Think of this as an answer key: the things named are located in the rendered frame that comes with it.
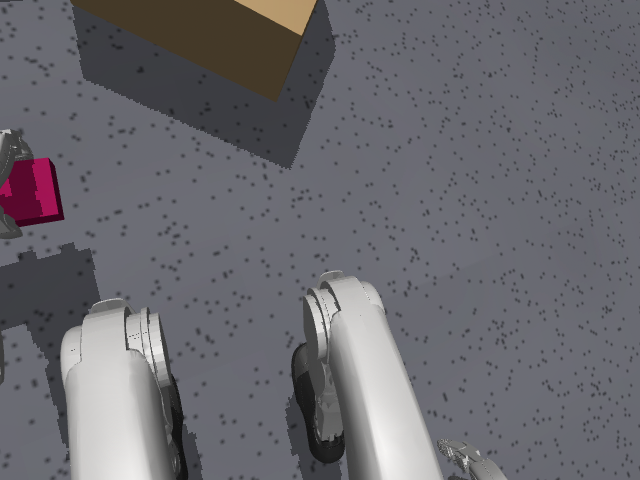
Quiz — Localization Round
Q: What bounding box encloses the left robot hand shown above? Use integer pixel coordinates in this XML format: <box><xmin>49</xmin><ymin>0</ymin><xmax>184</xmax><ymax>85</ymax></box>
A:
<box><xmin>0</xmin><ymin>129</ymin><xmax>34</xmax><ymax>239</ymax></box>

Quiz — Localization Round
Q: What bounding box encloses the left robot foot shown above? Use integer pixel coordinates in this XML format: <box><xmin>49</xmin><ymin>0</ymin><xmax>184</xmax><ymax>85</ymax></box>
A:
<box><xmin>168</xmin><ymin>373</ymin><xmax>188</xmax><ymax>480</ymax></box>

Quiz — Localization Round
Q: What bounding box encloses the right robot hand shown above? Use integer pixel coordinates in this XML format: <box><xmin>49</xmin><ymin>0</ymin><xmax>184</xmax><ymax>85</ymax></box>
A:
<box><xmin>437</xmin><ymin>439</ymin><xmax>508</xmax><ymax>480</ymax></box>

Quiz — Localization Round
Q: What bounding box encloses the right robot foot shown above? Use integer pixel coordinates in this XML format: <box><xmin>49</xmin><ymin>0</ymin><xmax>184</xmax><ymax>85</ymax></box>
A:
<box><xmin>291</xmin><ymin>342</ymin><xmax>345</xmax><ymax>464</ymax></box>

